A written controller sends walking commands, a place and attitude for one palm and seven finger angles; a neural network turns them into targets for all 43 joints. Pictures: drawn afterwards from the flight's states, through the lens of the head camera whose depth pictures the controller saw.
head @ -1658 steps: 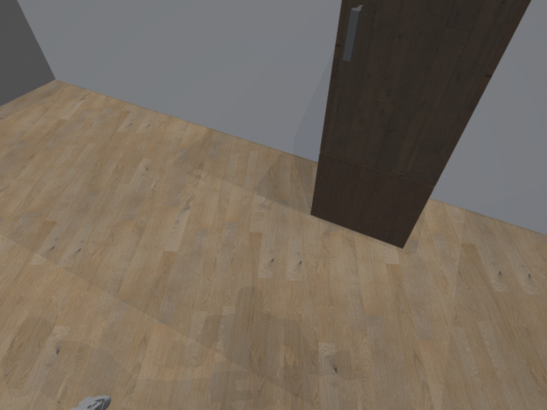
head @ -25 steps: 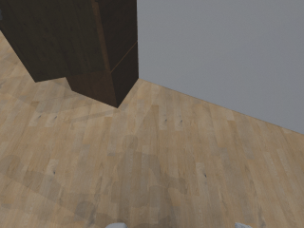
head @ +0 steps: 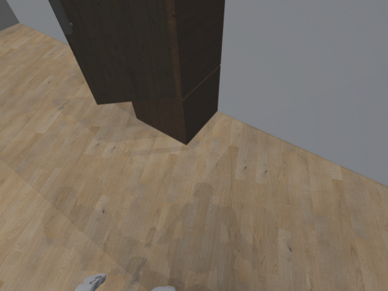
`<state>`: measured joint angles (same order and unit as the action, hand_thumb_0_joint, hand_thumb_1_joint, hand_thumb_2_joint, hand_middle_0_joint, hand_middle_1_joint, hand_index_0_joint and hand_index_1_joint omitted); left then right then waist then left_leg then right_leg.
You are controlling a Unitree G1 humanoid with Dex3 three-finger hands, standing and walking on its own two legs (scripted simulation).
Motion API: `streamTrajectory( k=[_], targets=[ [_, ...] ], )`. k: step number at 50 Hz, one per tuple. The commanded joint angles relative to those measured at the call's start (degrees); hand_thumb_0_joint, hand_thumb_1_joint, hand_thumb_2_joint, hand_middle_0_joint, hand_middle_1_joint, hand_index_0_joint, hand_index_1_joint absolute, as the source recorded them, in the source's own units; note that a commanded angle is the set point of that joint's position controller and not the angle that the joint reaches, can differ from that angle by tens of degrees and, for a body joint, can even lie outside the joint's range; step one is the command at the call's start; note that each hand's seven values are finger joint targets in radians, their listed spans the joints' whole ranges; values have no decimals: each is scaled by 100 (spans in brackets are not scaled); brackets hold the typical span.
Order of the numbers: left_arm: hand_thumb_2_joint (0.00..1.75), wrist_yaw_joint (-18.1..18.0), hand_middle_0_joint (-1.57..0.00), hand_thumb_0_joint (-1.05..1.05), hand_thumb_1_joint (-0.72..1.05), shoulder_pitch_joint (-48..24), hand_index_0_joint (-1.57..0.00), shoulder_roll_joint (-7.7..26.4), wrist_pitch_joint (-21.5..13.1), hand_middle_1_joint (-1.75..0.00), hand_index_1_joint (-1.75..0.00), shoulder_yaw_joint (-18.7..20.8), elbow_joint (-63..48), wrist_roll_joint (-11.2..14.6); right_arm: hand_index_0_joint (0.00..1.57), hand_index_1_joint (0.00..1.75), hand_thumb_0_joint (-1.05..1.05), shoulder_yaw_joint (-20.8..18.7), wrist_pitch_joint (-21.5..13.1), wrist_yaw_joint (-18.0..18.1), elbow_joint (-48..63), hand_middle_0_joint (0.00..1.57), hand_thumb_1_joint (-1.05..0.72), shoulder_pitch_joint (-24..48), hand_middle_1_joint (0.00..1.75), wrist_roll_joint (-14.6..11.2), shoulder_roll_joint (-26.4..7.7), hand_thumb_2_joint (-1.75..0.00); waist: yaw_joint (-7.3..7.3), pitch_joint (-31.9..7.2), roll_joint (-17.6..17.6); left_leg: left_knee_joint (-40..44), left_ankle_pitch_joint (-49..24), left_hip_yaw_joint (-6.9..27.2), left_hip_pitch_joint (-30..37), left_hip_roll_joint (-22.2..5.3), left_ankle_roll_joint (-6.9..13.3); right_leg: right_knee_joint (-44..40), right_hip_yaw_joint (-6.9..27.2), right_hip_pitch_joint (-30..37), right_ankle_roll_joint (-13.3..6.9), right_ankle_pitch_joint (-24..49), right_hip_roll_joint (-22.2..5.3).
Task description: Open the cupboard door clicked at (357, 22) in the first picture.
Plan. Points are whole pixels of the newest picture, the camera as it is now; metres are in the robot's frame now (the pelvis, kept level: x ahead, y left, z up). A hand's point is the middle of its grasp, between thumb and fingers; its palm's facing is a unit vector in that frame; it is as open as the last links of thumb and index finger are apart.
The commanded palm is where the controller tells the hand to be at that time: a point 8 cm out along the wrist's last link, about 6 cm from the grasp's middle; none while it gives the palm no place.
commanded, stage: turn to face it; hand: left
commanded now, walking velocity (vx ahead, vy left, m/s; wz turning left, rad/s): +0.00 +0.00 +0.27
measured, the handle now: (62, 11) +0.95 +0.52 +0.13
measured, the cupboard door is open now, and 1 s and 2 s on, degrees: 42 42 42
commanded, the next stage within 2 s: take the last steps up to it in 0.08 s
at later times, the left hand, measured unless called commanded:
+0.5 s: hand out of the picture +0.00 +0.25 -0.17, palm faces +0.22 -0.95 -0.20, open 7.4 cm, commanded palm none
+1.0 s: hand (106, 262) +0.20 +0.24 -0.15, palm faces +0.27 -0.94 -0.22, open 7.1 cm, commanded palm none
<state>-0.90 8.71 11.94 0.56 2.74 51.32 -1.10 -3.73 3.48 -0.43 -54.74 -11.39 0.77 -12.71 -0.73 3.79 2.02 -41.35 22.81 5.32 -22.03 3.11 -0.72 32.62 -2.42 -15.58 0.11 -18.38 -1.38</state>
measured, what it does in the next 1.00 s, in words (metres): walks ahead: left foot, then right foot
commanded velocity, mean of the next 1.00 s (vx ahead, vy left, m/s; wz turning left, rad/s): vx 0.25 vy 0.08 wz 0.12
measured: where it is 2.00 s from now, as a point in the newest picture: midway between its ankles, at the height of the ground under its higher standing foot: (163, 235)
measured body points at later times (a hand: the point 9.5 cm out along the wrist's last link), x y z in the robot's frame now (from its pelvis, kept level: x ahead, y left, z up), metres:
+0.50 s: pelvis +0.02 +0.04 +0.01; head +0.04 +0.06 +0.46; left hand -0.01 +0.30 -0.15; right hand +0.12 -0.19 -0.13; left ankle -0.02 +0.12 -0.73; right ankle +0.02 -0.09 -0.66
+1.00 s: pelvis +0.17 +0.04 +0.01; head +0.20 +0.04 +0.46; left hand +0.19 +0.28 -0.13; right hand +0.18 -0.19 -0.15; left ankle +0.13 +0.17 -0.66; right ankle +0.20 -0.04 -0.73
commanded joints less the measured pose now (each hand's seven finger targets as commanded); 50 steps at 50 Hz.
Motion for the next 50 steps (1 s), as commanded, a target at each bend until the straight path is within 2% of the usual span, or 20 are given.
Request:
streamTrajectory(
  k=[1, 4, 10, 13, 15, 16, 18, 19, 23, 26, 35, 37, 38, 39, 40, 41, 42, 44, 46, 50],
  targets=[
    [90, -112, -20, 0, 90, 166, -20, 912, -139, -30, -30, 218, -329, -2, 20, 30, 0, -186, -73, 7, 373, 20, -90, 162, 30, 29, -555, -90, 17, -271, -1402, -2585, 499, -124, -1093, -282, -153, -1622, 1464, 648, -842, 1845, -1818],
    [90, -91, -20, 0, 90, 178, -20, 760, -163, -30, -30, 162, -300, 10, 20, 30, 0, -137, -28, -33, 250, 20, -90, 98, 30, -1, -446, -90, -23, -298, -1367, -2494, 69, -373, -836, -380, -245, -1484, 548, 627, -675, 2414, -1498],
    [90, -78, -20, 0, 90, 833, -20, 963, -193, -30, -30, 264, 62, -61, 20, 30, 0, -15, -142, -21, 230, 20, -90, 468, 30, -31, -166, -90, 327, -434, -1213, -424, 485, -830, -329, -331, -255, -1236, 589, 1276, -836, 2901, -1755],
    [90, -18, -20, 0, 90, 983, -20, 1082, -199, -30, -30, 321, 239, -64, 20, 30, 0, 18, -238, -36, 181, 20, -90, 376, 30, -5, -181, -90, 350, -409, -1289, 507, 249, -1025, 159, -255, -191, -1241, 685, 1133, -719, 1843, -1825],
    [90, 30, -20, 0, 90, 766, -20, 1094, -188, -30, -30, 346, 243, -23, 20, 30, 0, 29, -321, -33, 45, 20, -90, -22, 30, 11, -266, -90, 116, -420, -1188, 1498, -341, -1120, 1051, -217, -87, -994, 436, 553, -481, 771, -1669],
    [90, 67, -20, 0, 90, 645, -20, 973, -160, -30, -30, 323, 192, 17, 20, 30, 0, -7, -371, -10, -33, 20, -90, -320, 30, 15, -470, -90, -50, -490, -619, 1967, -513, -838, 1803, -399, 51, -523, 129, -132, -237, 12, -1416],
    [90, 144, -20, 0, 90, 207, -20, 401, -118, -30, -30, 183, -148, 25, 20, 30, 0, -213, -370, 83, -136, 20, -90, -1130, 30, 125, -1296, -90, -467, -442, 1686, 2794, -131, 1840, 2753, -2361, 1203, 1994, -763, -2220, 241, -1792, -256],
    [90, 146, -20, 0, 90, -265, -20, 457, -130, -30, -30, 171, -278, -21, 20, 30, 0, -204, -351, 126, -215, 20, -90, -1311, 30, 119, -1278, -90, -570, -214, 1070, 2908, 11, 1842, 2391, -2525, 1542, 2748, -236, -2486, 106, -1693, -404],
    [90, 236, -20, 0, 90, -22, -20, 405, -154, -30, -30, 141, 107, -68, 20, 30, 0, 15, -594, 178, -86, 20, -90, -777, 30, 78, -661, -90, -101, 82, 401, 3066, -836, 1018, 1882, -1849, 1231, 3251, 120, -2404, 72, -285, -605],
    [90, 232, -20, 0, 90, 95, -20, 321, -152, -30, -30, 88, 196, -44, 20, 30, 0, 59, -699, 187, -226, 20, -90, -996, 30, 50, -600, -90, -9, 15, 171, 3024, -2075, 488, 2000, -1661, 1247, 2723, 13, -2150, 133, 67, -576],
    [90, 234, -20, 0, 90, -555, -20, 182, -200, -30, -30, 26, -8, -21, 20, 30, 0, 107, -694, 167, -664, 20, -90, -1490, 30, 86, -461, -90, -122, 327, 300, 2932, -2244, 156, 1768, -1658, 1212, 793, -304, -1241, 62, 289, -328],
    [90, 235, -20, 0, 90, -321, -20, 230, -240, -30, -30, 68, 62, -28, 20, 30, 0, 113, -686, 170, -743, 20, -90, -1478, 30, 83, -442, -90, 19, 257, 156, 2550, -2316, 12, 1557, -1550, 1070, 296, -390, -516, 1, 462, -164],
    [90, 232, -20, 0, 90, 109, -20, 286, -265, -30, -30, 111, 205, -30, 20, 30, 0, 136, -680, 177, -757, 20, -90, -1409, 30, 66, -422, -90, 234, 131, -7, 2046, -2355, -130, 1221, -1379, 942, -69, -442, 283, -54, 668, -63],
    [90, 205, -20, 0, 90, 827, -20, 485, -318, -30, -30, 200, 426, -42, 20, 30, 0, 133, -702, 166, -739, 20, -90, -1318, 30, 20, -349, -90, 561, -115, -294, 1130, -2293, -358, 640, -1046, 748, -322, -112, 1428, -172, 708, -216],
    [90, 150, -20, 0, 90, 1722, -20, 966, -393, -30, -30, 329, 673, -73, 20, 30, 0, 141, -737, 130, -623, 20, -90, -1338, 30, -52, -183, -90, 854, -692, -1404, -417, -1188, -849, -492, -428, 446, -879, 1600, 2798, -653, 304, -1471],
    [90, 108, -20, 0, 90, 2149, -20, 1329, -377, -30, -30, 400, 790, -8, 20, 30, 0, 122, -712, 116, -461, 20, -90, -1313, 30, -51, -163, -90, 832, -917, -1949, -2074, 1109, -870, -1250, -48, 288, -1842, 3266, 2949, -1232, 31, -2691],
    [90, 47, -20, 0, 90, 1800, -20, 1167, -334, -30, -30, 381, 671, 57, 20, 30, 0, 55, -652, 88, -420, 20, -90, -1051, 30, -11, -328, -90, 720, -373, -1143, -2694, 840, -401, -1474, -455, 291, -2113, 3109, 2297, -1288, -595, -2704],
    [90, 7, -20, 0, 90, 920, -20, 559, -348, -30, -30, 209, 468, 37, 20, 30, 0, 41, -556, 53, -491, 20, -90, -685, 30, 23, -74, -90, 337, 365, -908, -2719, -156, -279, -1317, -835, 198, -2458, 2178, 596, -933, -1255, -2200],
    [90, 23, -20, 0, 90, 692, -20, 214, -441, -30, -30, 102, 441, 39, 20, 30, 0, 76, -425, 1, -601, 20, -90, -938, 30, 70, 153, -90, 71, 308, -862, -2383, -718, -423, -807, -957, 40, -2639, 1167, -64, -697, -534, -1843],
    [90, 38, -20, 0, 90, 903, -20, 189, -572, -30, -30, 165, 609, 6, 20, 30, 0, 42, -382, -70, -597, 20, -90, -946, 30, 85, 299, -90, 16, -121, -663, -1357, -1108, -735, -725, -959, -139, -2596, 423, 374, -707, 437, -1578]
  ],
)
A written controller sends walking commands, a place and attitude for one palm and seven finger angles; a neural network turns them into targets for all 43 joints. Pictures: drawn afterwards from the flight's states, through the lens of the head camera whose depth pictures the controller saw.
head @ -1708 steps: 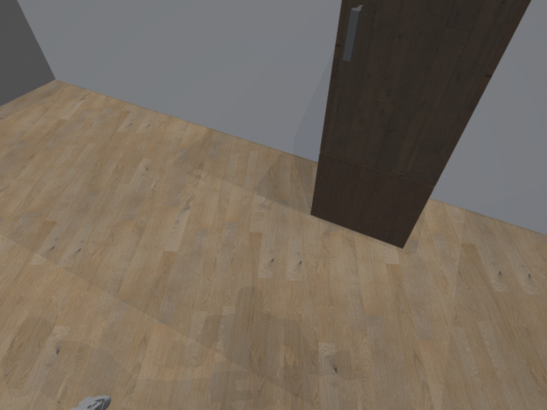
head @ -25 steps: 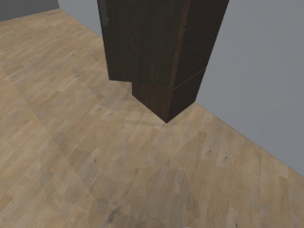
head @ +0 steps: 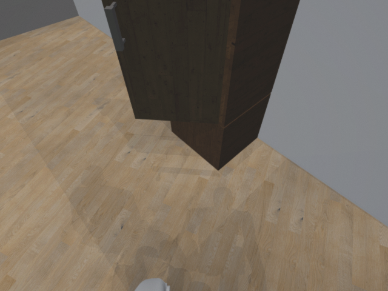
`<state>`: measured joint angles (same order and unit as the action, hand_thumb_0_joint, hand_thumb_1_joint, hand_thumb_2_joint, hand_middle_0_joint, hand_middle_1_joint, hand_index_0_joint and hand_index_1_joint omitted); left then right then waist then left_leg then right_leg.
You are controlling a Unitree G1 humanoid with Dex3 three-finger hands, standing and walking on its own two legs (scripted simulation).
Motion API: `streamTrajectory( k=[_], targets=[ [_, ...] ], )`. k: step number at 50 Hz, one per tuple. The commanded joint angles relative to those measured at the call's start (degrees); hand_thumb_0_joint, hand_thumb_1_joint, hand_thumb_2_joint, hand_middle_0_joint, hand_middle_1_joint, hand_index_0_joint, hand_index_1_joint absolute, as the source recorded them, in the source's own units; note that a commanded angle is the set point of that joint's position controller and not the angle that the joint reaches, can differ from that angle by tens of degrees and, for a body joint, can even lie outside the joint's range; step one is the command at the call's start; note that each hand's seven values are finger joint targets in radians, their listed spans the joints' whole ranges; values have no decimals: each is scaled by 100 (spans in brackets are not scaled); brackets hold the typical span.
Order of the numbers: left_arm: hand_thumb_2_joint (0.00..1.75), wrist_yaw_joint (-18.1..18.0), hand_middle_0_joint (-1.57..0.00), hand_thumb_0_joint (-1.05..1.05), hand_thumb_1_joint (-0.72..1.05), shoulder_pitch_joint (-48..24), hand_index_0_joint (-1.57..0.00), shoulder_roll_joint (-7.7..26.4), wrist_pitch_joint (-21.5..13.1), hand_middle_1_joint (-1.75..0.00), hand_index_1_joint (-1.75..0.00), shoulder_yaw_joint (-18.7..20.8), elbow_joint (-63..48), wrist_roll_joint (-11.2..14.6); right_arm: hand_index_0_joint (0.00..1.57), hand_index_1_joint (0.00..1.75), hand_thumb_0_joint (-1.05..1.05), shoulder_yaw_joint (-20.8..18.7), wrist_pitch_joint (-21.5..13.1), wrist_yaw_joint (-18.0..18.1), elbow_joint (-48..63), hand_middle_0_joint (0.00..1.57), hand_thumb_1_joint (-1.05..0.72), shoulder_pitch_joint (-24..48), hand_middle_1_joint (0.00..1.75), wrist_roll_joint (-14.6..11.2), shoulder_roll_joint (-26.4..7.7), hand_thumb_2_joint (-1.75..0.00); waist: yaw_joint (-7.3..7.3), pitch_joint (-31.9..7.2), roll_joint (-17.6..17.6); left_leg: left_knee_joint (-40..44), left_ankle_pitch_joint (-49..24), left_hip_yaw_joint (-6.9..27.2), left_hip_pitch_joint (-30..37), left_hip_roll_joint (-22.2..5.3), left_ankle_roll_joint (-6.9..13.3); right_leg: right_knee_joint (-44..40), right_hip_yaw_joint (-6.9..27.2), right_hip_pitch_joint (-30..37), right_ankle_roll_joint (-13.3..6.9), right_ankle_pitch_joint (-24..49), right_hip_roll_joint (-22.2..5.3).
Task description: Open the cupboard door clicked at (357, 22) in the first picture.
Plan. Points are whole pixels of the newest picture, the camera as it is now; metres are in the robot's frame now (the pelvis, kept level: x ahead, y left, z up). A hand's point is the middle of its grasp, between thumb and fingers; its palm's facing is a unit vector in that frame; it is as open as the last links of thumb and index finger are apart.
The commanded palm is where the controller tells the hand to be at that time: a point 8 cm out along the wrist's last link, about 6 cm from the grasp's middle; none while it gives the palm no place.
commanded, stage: take the last steps up to it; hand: left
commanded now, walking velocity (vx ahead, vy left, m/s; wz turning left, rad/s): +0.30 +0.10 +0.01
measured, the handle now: (117, 26) +0.87 +0.29 +0.11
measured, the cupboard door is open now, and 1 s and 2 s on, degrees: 42 42 42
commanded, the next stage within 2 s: come to a stop and stand still in 0.60 s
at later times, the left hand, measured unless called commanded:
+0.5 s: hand (90, 267) +0.20 +0.28 -0.18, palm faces +0.05 -0.99 -0.15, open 7.4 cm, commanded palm none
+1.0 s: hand (118, 190) +0.41 +0.25 -0.17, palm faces -0.03 -0.98 -0.20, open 7.3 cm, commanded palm none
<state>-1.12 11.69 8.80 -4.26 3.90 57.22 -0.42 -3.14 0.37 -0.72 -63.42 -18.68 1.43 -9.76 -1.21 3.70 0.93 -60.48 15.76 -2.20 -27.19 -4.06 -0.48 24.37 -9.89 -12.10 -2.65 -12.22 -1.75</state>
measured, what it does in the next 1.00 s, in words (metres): walks ahead: left foot, then right foot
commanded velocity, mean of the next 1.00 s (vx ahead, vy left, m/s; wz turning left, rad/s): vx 0.07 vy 0.04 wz -0.03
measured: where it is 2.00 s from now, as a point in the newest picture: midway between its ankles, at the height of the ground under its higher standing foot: (179, 282)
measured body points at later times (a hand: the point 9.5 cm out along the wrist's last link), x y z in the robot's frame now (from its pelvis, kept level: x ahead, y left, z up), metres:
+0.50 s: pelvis +0.19 +0.10 +0.00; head +0.22 +0.12 +0.45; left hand +0.20 +0.33 -0.17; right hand +0.25 -0.14 -0.14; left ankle +0.18 +0.17 -0.74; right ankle +0.18 -0.04 -0.66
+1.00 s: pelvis +0.30 +0.09 -0.01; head +0.35 +0.09 +0.44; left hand +0.41 +0.31 -0.16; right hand +0.28 -0.13 -0.17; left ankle +0.28 +0.22 -0.70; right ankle +0.35 -0.01 -0.74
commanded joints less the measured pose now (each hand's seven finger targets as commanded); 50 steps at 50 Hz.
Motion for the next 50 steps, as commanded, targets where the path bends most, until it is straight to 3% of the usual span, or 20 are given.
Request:
streamTrajectory(
  k=[1, 7, 9, 11, 12, 13, 14, 15, 16, 19, 24, 34, 36, 37, 38, 39, 40, 42, 45, 50],
  targets=[
    [90, 72, -20, 0, 90, 701, -20, 556, -101, -30, -30, 42, 101, -59, 20, 30, 0, -12, -85, -56, 334, 20, -90, -34, 30, 16, -5, -90, 143, -136, -515, 847, -418, -42, -303, -224, -194, -1733, 1154, 255, -466, 67, -1526],
    [90, 108, -20, 0, 90, 1095, -20, 795, -79, -30, -30, 29, 474, -100, 20, 30, 0, -5, -200, -150, 755, 20, -90, 988, 30, -8, -109, -90, 412, 103, -986, 2201, -357, -317, -326, -44, -198, -1438, 1036, 750, -459, 664, -1605],
    [90, 95, -20, 0, 90, 1091, -20, 883, -51, -30, -30, 50, 510, -114, 20, 30, 0, -4, -241, -161, 836, 20, -90, 1131, 30, -14, -167, -90, 403, 136, -1074, 2545, -230, -334, -35, 13, -125, -1246, 1006, 739, -430, 730, -1685],
    [90, 84, -20, 0, 90, 1045, -20, 914, -3, -30, -30, 67, 533, -100, 20, 30, 0, -5, -291, -143, 783, 20, -90, 973, 30, -11, -261, -90, 237, 100, -989, 3103, -378, -485, 696, 169, -62, -877, 873, 507, -288, 702, -1559],
    [90, 89, -20, 0, 90, 1012, -20, 897, 15, -30, -30, 68, 547, -87, 20, 30, 0, -35, -324, -115, 673, 20, -90, 663, 30, -1, -360, -90, 81, -5, -664, 3394, -488, -626, 1467, 298, -27, -438, 698, 92, -188, 754, -1390],
    [90, 97, -20, 0, 90, 976, -20, 758, 31, -30, -30, 33, 498, -82, 20, 30, 0, -98, -370, -49, 481, 20, -90, -28, 30, 16, -663, -90, -239, -350, -25, 3610, -348, -328, 2562, 70, 102, 644, 450, -411, -54, 800, -1122],
    [90, 131, -20, 0, 90, 1103, -20, 464, 40, -30, -30, -13, 359, -40, 20, 30, 0, -251, -409, 38, 327, 20, -90, -794, 30, 93, -1265, -90, -472, -995, 1239, 3766, -377, 1307, 3652, -1204, 599, 2187, -48, -1465, 215, -653, -428],
    [90, 128, -20, 0, 90, 868, -20, 393, 29, -30, -30, -76, 173, -49, 20, 30, 0, -288, -350, 125, 259, 20, -90, -1288, 30, 65, -1520, -90, -627, -1244, 1611, 4294, -897, 2282, 4040, -1914, 1093, 3693, 181, -2209, 252, -2143, -50],
    [90, 96, -20, 0, 90, 578, -20, 428, 36, -30, -30, -55, 88, -73, 20, 30, 0, -258, -317, 165, 301, 20, -90, -1082, 30, 53, -1430, -90, -545, -994, 988, 4330, -1060, 2130, 3715, -2032, 1287, 4445, 641, -2495, 133, -2042, -280],
    [90, 148, -20, 0, 90, 386, -20, 298, 125, -30, -30, -36, 220, -81, 20, 30, 0, -56, -448, 226, 524, 20, -90, -228, 30, 17, -774, -90, -124, -249, 354, 4585, -1965, 1129, 2419, -1578, 1040, 4764, 942, -2444, 214, -880, -656],
    [90, 164, -20, 0, 90, 507, -20, 157, 278, -30, -30, -31, 202, -98, 20, 30, 0, -1, -563, 266, 402, 20, -90, -313, 30, 7, -489, -90, 138, -299, 431, 4674, -3559, 162, 2426, -1146, 887, 3874, 798, -2185, 314, -285, -509],
    [90, 179, -20, 0, 90, -566, -20, 280, 316, -30, -30, -129, -232, -84, 20, 30, 0, 115, -409, 281, 72, 20, -90, -721, 30, 69, -612, -90, -24, 131, 405, 4249, -4109, -49, 2507, -1126, 753, 1552, 381, -1342, 71, -81, -134],
    [90, 155, -20, 0, 90, -210, -20, 363, 280, -30, -30, -132, -137, -86, 20, 30, 0, 148, -369, 307, 24, 20, -90, -691, 30, 36, -590, -90, 181, -33, 231, 3573, -4546, -132, 2362, -987, 594, 926, 308, -464, 27, 242, 55],
    [90, 117, -20, 0, 90, 311, -20, 517, 231, -30, -30, -89, -7, -84, 20, 30, 0, 170, -361, 317, 45, 20, -90, -578, 30, -27, -562, -90, 444, -268, -56, 2907, -4381, -185, 1935, -784, 394, 388, 492, 513, 12, 1295, -17],
    [90, 37, -20, 0, 90, 998, -20, 881, 163, -30, -30, 5, 185, -89, 20, 30, 0, 155, -363, 321, 128, 20, -90, -518, 30, -108, -467, -90, 665, -846, -577, 1944, -3101, -379, 984, -322, 84, 598, 1520, 1839, -325, 4041, -859],
    [90, -20, -20, 0, 90, 1357, -20, 1274, 135, -30, -30, 50, 331, -31, 20, 30, 0, 141, -282, 314, 219, 20, -90, -616, 30, -193, -444, -90, 610, -1319, -1031, 708, 900, -448, 529, 372, -188, 300, 2558, 2272, -1144, 6271, -2174],
    [90, -58, -20, 0, 90, 1010, -20, 1303, 159, -30, -30, -54, 250, 21, 20, 30, 0, 141, -163, 331, 185, 20, -90, -609, 30, -245, -406, -90, 432, -1239, -843, 281, 2158, 62, 796, 228, -182, -62, 2398, 1496, -1519, 6083, -2500],
    [90, -162, -20, 0, 90, 8, -20, 972, 290, -30, -30, -82, -61, -32, 20, 30, 0, 111, 70, 320, 125, 20, -90, -404, 30, -212, -119, -90, 154, -475, -802, 304, 1896, 214, 995, 85, -134, -362, 1842, 60, -1210, 4553, -1936],
    [90, -167, -20, 0, 90, -178, -20, 900, 325, -30, -30, -37, -171, -30, 20, 30, 0, 85, 215, 267, 108, 20, -90, -375, 30, -185, -118, -90, 68, -659, -926, 478, 1585, 149, 843, 174, -195, -400, 1480, 107, -954, 4293, -1657],
    [90, -142, -20, 0, 90, -237, -20, 1026, 415, -30, -30, 114, -250, -90, 20, 30, 0, 0, 258, 212, 272, 20, -90, -156, 30, -135, -104, -90, 82, -794, -800, 1046, 1047, -37, 837, 311, -272, -396, 1417, 13, -824, 3045, -1488]
  ],
)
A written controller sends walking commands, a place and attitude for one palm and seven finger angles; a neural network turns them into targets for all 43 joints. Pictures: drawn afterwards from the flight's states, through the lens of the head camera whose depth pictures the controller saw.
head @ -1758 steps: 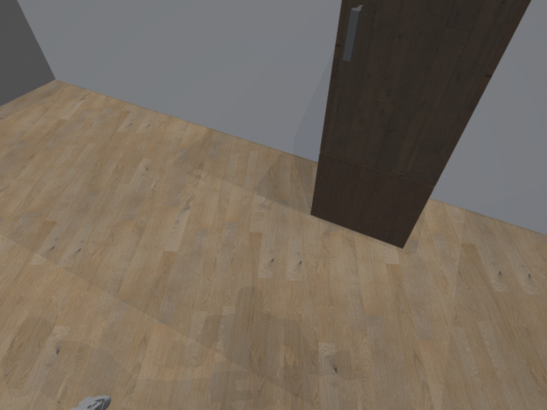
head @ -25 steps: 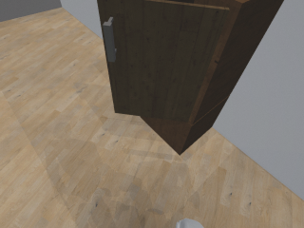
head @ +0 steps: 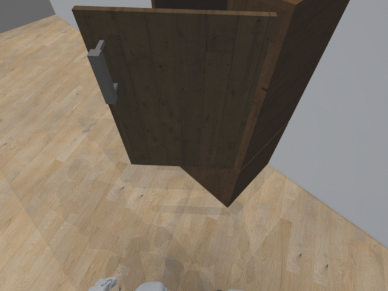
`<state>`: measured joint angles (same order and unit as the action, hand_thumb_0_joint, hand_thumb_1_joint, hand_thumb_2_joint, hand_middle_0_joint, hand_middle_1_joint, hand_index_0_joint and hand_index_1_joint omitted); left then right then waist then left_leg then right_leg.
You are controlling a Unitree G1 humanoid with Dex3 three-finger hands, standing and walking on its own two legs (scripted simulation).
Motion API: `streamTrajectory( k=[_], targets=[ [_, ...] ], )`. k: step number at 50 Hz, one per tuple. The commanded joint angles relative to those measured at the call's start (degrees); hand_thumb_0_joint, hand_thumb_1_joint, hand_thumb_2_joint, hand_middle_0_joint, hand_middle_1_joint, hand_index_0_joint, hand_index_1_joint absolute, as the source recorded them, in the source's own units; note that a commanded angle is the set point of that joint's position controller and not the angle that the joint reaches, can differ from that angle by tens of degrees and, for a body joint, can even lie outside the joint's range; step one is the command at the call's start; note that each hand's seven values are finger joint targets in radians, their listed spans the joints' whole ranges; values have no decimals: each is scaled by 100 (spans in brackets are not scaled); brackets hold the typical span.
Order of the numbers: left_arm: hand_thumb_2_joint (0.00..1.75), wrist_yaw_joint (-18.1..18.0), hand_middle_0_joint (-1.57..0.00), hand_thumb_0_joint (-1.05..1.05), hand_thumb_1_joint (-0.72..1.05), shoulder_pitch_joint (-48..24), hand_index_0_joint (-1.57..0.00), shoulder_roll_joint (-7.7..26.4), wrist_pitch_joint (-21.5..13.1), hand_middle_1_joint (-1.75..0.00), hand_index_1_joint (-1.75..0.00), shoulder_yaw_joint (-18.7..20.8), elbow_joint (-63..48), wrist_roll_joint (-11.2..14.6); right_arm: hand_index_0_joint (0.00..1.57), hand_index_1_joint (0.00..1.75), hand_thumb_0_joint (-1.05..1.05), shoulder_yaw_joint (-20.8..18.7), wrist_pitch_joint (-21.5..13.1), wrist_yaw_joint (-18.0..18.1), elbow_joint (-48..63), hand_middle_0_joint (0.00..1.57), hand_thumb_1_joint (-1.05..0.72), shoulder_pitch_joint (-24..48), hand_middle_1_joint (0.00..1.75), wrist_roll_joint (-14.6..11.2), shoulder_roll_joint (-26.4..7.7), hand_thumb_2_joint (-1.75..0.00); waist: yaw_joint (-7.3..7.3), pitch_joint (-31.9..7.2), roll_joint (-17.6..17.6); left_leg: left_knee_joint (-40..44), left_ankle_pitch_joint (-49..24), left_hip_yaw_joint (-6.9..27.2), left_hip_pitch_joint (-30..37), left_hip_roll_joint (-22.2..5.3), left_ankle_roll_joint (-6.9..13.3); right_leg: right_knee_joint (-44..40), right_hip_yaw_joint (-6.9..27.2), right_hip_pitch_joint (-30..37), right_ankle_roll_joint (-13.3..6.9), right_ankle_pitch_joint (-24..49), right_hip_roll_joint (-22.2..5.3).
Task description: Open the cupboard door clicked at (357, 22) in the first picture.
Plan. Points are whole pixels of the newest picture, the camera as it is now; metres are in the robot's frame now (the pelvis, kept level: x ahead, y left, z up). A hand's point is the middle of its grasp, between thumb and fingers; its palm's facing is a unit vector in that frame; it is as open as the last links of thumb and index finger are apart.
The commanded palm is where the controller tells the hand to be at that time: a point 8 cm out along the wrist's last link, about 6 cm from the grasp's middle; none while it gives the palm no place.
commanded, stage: come to a stop and stand still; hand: left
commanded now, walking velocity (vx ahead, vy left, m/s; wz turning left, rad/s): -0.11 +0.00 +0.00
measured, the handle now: (106, 73) +0.56 +0.23 +0.12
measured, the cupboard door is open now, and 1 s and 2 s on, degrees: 42 42 42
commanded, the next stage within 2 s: look again from close up in 1.12 s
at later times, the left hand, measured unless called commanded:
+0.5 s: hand out of the picture -0.02 +0.24 -0.17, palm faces +0.01 -0.98 -0.18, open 7.4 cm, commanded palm none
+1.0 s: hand out of the picture +0.00 +0.15 -0.17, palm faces +0.03 -0.98 -0.21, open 7.3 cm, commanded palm none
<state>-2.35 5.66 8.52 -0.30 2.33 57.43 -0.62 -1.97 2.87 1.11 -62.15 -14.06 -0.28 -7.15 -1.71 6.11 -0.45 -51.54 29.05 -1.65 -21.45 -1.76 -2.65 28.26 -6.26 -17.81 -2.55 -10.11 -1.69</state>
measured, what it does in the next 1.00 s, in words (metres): steps on the spot: left foot, then right foot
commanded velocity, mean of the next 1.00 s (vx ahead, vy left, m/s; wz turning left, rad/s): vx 0.01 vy -0.06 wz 0.00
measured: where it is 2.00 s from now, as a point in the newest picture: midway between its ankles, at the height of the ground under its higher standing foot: outside the picture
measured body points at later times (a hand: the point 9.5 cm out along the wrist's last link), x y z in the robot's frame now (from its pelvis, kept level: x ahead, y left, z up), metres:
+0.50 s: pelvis -0.02 +0.04 +0.01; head +0.01 +0.07 +0.46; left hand -0.01 +0.29 -0.16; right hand +0.02 -0.20 -0.13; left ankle +0.00 +0.14 -0.74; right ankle -0.09 -0.12 -0.68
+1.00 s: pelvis -0.03 -0.03 +0.00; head -0.02 -0.03 +0.45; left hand +0.00 +0.20 -0.15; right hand -0.06 -0.24 -0.16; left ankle -0.01 +0.13 -0.74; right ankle -0.07 -0.13 -0.74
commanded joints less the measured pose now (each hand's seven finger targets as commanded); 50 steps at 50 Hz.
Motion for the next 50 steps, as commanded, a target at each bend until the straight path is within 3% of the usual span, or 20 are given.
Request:
streamTrajectory(
  k=[1, 4, 5, 6, 7, 8, 9, 12, 19, 23, 26, 28, 30, 31, 32, 34, 35, 37, 42, 50],
  targets=[
    [90, -12, -20, 0, 90, 356, -20, 1049, 34, -30, -30, 284, -314, -86, 20, 30, 0, -130, 4, 23, 205, 20, -90, -596, 30, 45, -356, -90, 130, -1014, -732, 358, -363, -112, 293, 100, -48, -792, 1057, 549, -802, 2541, -1459],
    [90, 22, -20, 0, 90, 228, -20, 1022, 101, -30, -30, 275, -331, -88, 20, 30, 0, -150, -52, 17, 242, 20, -90, -720, 30, 63, -403, -90, -30, -869, -990, 1720, -1153, -140, 945, 104, 26, -616, 1017, 40, -482, 1034, -1245],
    [90, 50, -20, 0, 90, 236, -20, 931, 130, -30, -30, 250, -335, -55, 20, 30, 0, -161, -96, 12, 212, 20, -90, -839, 30, 78, -501, -90, -90, -859, -767, 2383, -1626, -44, 1383, -9, 104, -382, 955, -332, -247, 178, -1071],
    [90, 74, -20, 0, 90, 377, -20, 667, 174, -30, -30, 196, -382, -9, 20, 30, 0, -214, -169, 19, 297, 20, -90, -781, 30, 127, -829, -90, -38, -769, 362, 3100, -1559, 913, 1378, -743, 375, 274, 640, -761, 52, -854, -549],
    [90, 71, -20, 0, 90, 595, -20, 419, 225, -30, -30, 149, -384, 31, 20, 30, 0, -261, -204, 58, 498, 20, -90, -534, 30, 198, -1191, -90, 37, -622, 1653, 3881, -1288, 2136, 597, -1815, 822, 1240, 284, -762, 354, -1875, 6],
    [90, 69, -20, 0, 90, 532, -20, 560, 265, -30, -30, 166, -404, 7, 20, 30, 0, -254, -202, 107, 700, 20, -90, -154, 30, 234, -1375, -90, 49, -409, 1426, 4142, -1037, 2337, -186, -2080, 1227, 1941, 764, -425, 303, -2005, 12],
    [90, 106, -20, 0, 90, 527, -20, 639, 300, -30, -30, 197, -338, -38, 20, 30, 0, -211, -248, 142, 772, 20, -90, 120, 30, 240, -1279, -90, 135, -235, 996, 4281, -695, 2141, -377, -1862, 1216, 2350, 948, -398, 280, -1754, -18],
    [90, 188, -20, 0, 90, 856, -20, 652, 270, -30, -30, 239, -60, -72, 20, 30, 0, -116, -339, 214, 745, 20, -90, 251, 30, 223, -1061, -90, 259, -281, 846, 3924, -1628, 1415, 479, -1383, 892, 2894, 1055, -910, 327, -1128, 46],
    [90, 224, -20, 0, 90, 808, -20, 700, 260, -30, -30, 202, -70, -42, 20, 30, 0, -209, -374, 272, 479, 20, -90, -482, 30, 189, -1267, -90, -55, -895, 740, 3449, -3970, 1221, 2067, -1665, 1073, 2622, 907, -1133, 512, -1361, -48],
    [90, 253, -20, 0, 90, 677, -20, 578, 266, -30, -30, 141, -84, -34, 20, 30, 0, -266, -336, 238, 372, 20, -90, -570, 30, 203, -1321, -90, -161, -890, 1007, 3417, -3823, 1171, 1963, -1593, 1099, 1873, 645, -688, 484, -1652, -68],
    [90, 251, -20, 0, 90, 830, -20, 495, 246, -30, -30, 105, -1, -12, 20, 30, 0, -286, -300, 181, 342, 20, -90, -380, 30, 202, -1384, -90, -82, -818, 1216, 3514, -2763, 1127, 1446, -1432, 1032, 1091, 419, -72, 408, -1675, 8],
    [90, 238, -20, 0, 90, 1072, -20, 508, 214, -30, -30, 105, 115, -1, 20, 30, 0, -286, -291, 150, 311, 20, -90, -267, 30, 170, -1369, -90, 73, -767, 1040, 3422, -2289, 1042, 957, -1252, 886, 160, 302, 625, 343, -985, 88],
    [90, 178, -20, 0, 90, 1410, -20, 662, 148, -30, -30, 127, 262, -20, 20, 30, 0, -247, -265, 119, 292, 20, -90, -140, 30, 106, -1120, -90, 242, -628, 463, 3091, -1520, 611, 286, -743, 474, -971, 556, 1363, 238, -378, -153],
    [90, 127, -20, 0, 90, 1373, -20, 951, 105, -30, -30, 159, 269, -46, 20, 30, 0, -185, -242, 95, 338, 20, -90, -112, 30, 74, -814, -90, 222, -469, -455, 2593, -1088, 180, -31, -291, 197, -1432, 1400, 1242, -39, -863, -866],
    [90, 106, -20, 0, 90, 1098, -20, 1181, 81, -30, -30, 164, 218, -29, 20, 30, 0, -92, -209, 41, 365, 20, -90, -63, 30, 90, -569, -90, 151, -290, -1035, 2333, -830, -52, 138, -84, 93, -1883, 1704, 598, -297, -1627, -1384],
    [90, 101, -20, 0, 90, 681, -20, 1064, 45, -30, -30, 74, 119, -36, 20, 30, 0, -88, -198, -41, 248, 20, -90, -189, 30, 162, -558, -90, 6, -217, -732, 1950, -1117, -76, 718, -18, 118, -1771, 1536, -234, -355, -1957, -1240],
    [90, 80, -20, 0, 90, 602, -20, 933, 2, -30, -30, 54, 149, -18, 20, 30, 0, -85, -183, -30, 131, 20, -90, -286, 30, 184, -549, -90, -1, -65, -1154, 1925, -1345, -17, 660, -75, 121, -1661, 1317, -165, -283, -1432, -995],
    [90, 80, -20, 0, 90, 657, -20, 782, -43, -30, -30, 3, 245, 16, 20, 30, 0, -46, -233, -1, -28, 20, -90, -492, 30, 166, -542, -90, -36, -41, -1011, 2332, -2024, 68, 879, -173, 137, -1352, 975, -2, -179, -513, -801],
    [90, 62, -20, 0, 90, 978, -20, 647, -47, -30, -30, -15, 413, 58, 20, 30, 0, 4, -335, 78, -268, 20, -90, -545, 30, 131, -646, -90, 128, -242, 195, 2779, -2904, 262, 1033, -471, 181, -885, 752, 614, 44, 396, -483],
    [90, 58, -20, 0, 90, 1024, -20, 657, -61, -30, -30, -10, 478, 48, 20, 30, 0, -2, -298, 92, -296, 20, -90, -520, 30, 128, -621, -90, 98, -238, -117, 2800, -2479, 161, 1107, -418, 122, -1083, 829, 665, 31, 263, -512]
  ],
)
